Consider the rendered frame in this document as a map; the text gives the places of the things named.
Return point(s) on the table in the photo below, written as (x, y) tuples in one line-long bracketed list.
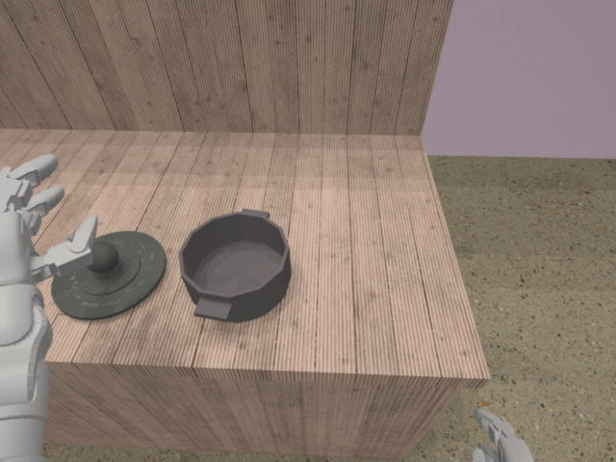
[(166, 113)]

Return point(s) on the lid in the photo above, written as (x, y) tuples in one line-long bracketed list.
[(90, 296)]

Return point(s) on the left robot forearm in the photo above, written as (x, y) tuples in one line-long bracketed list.
[(25, 337)]

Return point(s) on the pot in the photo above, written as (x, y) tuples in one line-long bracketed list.
[(236, 267)]

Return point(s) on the robot right hand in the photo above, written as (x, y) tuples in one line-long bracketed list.
[(510, 448)]

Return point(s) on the knob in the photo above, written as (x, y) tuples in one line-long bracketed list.
[(104, 257)]

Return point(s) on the robot left hand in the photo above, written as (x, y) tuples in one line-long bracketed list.
[(20, 219)]

